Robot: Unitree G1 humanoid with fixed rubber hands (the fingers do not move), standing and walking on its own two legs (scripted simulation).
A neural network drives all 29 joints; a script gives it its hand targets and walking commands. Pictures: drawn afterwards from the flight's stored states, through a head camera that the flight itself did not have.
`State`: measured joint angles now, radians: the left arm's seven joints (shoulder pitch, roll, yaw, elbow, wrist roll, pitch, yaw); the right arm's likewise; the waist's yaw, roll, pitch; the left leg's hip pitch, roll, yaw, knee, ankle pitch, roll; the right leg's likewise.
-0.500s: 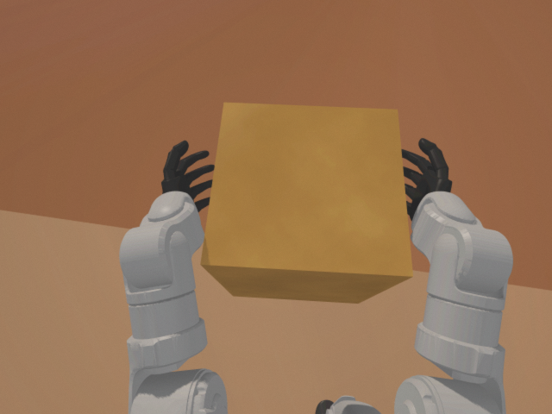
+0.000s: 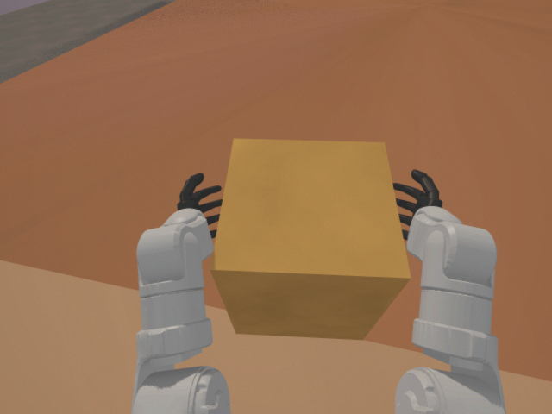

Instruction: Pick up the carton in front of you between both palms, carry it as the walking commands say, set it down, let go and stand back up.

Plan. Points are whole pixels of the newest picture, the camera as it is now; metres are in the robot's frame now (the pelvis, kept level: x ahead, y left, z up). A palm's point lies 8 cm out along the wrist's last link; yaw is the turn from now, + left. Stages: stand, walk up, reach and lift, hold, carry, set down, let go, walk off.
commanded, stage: carry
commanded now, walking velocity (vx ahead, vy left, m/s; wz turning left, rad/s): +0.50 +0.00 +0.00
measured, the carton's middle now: (303, 247) +0.35 +0.00 +0.09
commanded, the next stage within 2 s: none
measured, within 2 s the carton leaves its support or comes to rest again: neither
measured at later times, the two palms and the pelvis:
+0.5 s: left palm (212, 141) +0.55 +0.17 +0.15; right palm (382, 148) +0.51 -0.14 +0.16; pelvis +0.19 +0.05 +0.03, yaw -2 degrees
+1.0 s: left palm (223, 62) +0.81 +0.18 +0.21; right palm (357, 57) +0.83 -0.13 +0.21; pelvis +0.47 +0.02 +0.07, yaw -1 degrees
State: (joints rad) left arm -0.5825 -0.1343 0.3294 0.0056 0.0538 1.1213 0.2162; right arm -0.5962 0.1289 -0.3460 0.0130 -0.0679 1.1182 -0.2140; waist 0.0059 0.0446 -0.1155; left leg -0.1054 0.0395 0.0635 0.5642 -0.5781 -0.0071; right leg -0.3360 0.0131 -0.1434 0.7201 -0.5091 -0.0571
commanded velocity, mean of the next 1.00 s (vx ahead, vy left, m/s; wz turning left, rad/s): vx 0.50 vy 0.00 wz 0.00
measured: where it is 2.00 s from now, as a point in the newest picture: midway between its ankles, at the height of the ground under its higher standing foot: (291, 233)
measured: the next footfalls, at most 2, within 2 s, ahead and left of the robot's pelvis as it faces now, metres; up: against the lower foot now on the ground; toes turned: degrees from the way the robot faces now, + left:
left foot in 0.32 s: +0.27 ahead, +0.13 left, +0.03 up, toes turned +6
right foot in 0.74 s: +0.50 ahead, -0.08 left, +0.06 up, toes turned -9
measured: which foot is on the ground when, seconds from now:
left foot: down 0.00-0.04, up 0.06-0.30, down 0.32-0.76, up 0.78-1.00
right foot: down 0.00-0.34, up 0.36-0.72, down 0.74-1.00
